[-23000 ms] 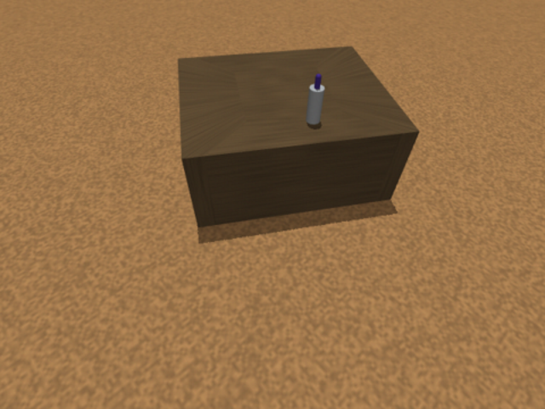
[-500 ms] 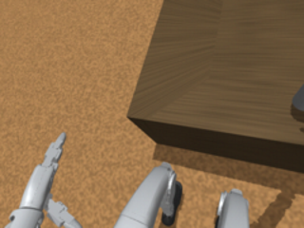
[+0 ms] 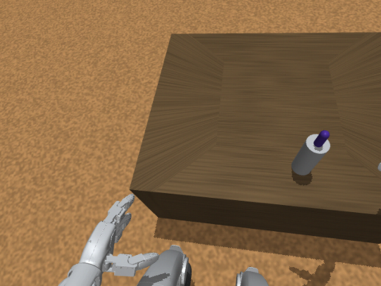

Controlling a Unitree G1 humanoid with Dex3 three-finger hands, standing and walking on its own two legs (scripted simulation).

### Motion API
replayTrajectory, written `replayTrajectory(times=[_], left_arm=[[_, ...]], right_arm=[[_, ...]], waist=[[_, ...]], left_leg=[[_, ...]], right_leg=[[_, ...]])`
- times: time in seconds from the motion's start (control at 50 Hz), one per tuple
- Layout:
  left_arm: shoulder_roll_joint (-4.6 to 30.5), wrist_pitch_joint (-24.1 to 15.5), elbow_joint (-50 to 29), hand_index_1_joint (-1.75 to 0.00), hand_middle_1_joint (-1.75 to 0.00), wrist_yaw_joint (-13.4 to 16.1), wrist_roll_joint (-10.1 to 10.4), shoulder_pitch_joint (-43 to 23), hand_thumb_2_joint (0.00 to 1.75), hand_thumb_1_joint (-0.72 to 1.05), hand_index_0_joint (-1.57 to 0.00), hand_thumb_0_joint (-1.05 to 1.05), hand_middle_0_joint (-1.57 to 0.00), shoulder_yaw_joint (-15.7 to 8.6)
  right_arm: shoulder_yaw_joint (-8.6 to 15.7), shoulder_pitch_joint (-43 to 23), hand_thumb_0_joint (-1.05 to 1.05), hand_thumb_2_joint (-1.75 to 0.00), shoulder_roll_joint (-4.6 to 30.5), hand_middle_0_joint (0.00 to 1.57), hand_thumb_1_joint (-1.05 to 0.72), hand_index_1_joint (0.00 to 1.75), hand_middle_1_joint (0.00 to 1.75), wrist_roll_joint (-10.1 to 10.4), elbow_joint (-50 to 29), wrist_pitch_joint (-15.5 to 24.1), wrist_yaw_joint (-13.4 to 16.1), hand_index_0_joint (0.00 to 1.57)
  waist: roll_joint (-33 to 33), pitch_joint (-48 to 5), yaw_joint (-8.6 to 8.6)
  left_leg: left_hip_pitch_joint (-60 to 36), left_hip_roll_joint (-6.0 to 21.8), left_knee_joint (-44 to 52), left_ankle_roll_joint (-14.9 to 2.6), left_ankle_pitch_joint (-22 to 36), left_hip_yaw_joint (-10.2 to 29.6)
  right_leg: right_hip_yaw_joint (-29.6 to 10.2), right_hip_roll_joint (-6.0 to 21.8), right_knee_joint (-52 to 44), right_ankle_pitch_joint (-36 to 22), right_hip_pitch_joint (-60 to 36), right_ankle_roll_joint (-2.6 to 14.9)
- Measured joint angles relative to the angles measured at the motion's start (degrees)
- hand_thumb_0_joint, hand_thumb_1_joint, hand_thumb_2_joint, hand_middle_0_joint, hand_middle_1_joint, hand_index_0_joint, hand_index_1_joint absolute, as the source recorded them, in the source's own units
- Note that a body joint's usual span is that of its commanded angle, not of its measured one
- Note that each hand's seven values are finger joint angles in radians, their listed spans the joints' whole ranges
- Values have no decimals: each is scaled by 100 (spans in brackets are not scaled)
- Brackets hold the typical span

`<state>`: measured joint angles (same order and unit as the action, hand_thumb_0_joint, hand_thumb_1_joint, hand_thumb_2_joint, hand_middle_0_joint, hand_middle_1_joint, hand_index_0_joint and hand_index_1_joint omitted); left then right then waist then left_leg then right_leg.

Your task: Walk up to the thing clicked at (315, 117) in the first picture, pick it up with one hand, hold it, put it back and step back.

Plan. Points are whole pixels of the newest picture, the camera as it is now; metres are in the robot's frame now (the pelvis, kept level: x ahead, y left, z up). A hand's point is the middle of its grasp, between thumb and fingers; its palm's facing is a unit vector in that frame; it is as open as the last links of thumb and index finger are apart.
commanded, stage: home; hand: right
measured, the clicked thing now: (312, 151) +0.51 -0.23 -0.17
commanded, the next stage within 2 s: none
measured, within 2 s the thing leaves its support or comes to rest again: neither
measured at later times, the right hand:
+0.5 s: hand (337, 242) +0.25 -0.21 -0.02, palm faces +0.18 +0.95 -0.26, open 17.2 cm
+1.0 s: hand out of the picture +0.16 -0.15 -0.02, palm faces +0.15 +0.95 -0.27, open 17.5 cm
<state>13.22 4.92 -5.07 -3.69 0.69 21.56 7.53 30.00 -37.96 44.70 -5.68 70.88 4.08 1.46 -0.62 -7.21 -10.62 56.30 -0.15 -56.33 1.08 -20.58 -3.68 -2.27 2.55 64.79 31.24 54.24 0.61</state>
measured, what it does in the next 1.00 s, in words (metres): stands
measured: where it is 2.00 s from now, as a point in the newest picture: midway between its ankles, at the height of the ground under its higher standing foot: outside the picture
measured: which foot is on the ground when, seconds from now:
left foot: down 0.00-1.00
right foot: down 0.00-1.00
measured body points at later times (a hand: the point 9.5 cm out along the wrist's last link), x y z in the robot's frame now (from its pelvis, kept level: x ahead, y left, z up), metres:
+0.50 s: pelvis +0.04 +0.01 +0.04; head +0.06 +0.00 +0.49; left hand +0.20 +0.23 -0.03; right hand +0.24 -0.26 +0.00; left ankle +0.06 +0.14 -0.66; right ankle -0.01 -0.10 -0.66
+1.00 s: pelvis +0.00 +0.03 +0.03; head +0.01 +0.04 +0.48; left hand +0.18 +0.27 -0.03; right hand +0.15 -0.20 +0.00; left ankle +0.06 +0.14 -0.66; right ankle -0.01 -0.10 -0.66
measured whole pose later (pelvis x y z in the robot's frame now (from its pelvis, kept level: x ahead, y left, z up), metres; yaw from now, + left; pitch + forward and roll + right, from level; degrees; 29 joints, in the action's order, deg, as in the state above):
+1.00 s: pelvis +0.00 +0.03 +0.03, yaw -3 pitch +5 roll +0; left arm 12.7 -5.4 28.6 7.8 1.5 15.3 1.1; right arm -0.9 24.9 11.1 0.8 4.6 -9.9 7.2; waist -0.8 -4.6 -1.0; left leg 34.5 1.2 -49.8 -0.8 -20.4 -3.6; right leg -2.0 1.2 51.7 26.9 29.9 -1.1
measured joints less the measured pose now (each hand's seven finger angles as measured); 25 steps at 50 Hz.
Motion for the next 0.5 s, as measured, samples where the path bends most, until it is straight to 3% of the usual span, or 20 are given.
replayTrajectory(times=[0.06, 0.18, 0.3, 0.4, 0.5], left_arm=[[-33, 32, 148, -20, -20, 18, 115, 197, 55, 31, -14, 0, -14, -30], [222, 135, 1013, -24, -24, 331, 189, 167, 69, 53, -17, 0, -17, -370], [79, 108, 1235, -27, -27, 508, 196, 16, 80, 73, -18, 1, -18, -313], [-121, 104, 1377, -28, -28, 513, 218, 20, 85, 81, -20, 1, -19, -391], [-80, 27, 2371, -29, -29, 645, 265, -221, 87, 86, -20, 1, -20, -479]], right_arm=[[-308, 634, -1, -13, -455, 7, 40, 7, 7, 170, -588, -296, 37, 7], [-1124, 1770, -1, -12, -1434, 7, 43, 7, 7, 458, -1949, -539, 157, 7], [-1691, 3060, -1, -13, -2342, 7, 43, 7, 7, 672, -3366, -535, 224, 7], [-2063, 4036, -1, -11, -2752, 7, 45, 7, 7, 801, -4203, -697, 232, 7], [-2462, 5103, -1, -9, -3016, 7, 49, 6, 6, 852, -5306, -911, 356, 7]], waist=[[-6, -58, 154], [118, -97, 506], [150, -60, 661], [76, -49, 786], [-34, 10, 886]], left_leg=[[-371, 49, 208, 18, -13, 34], [-1008, 86, 511, 35, -46, 114], [-1634, 85, 783, 19, -64, 140], [-2040, 104, 947, 3, -75, 130], [-2273, 95, 985, -28, -85, 110]], right_leg=[[40, -53, -292, -41, -401, 21], [130, -98, -721, -67, -1108, 41], [164, -101, -1101, -107, -1787, 15], [158, -120, -1371, -166, -2230, -16], [140, -111, -1463, -191, -2481, -41]])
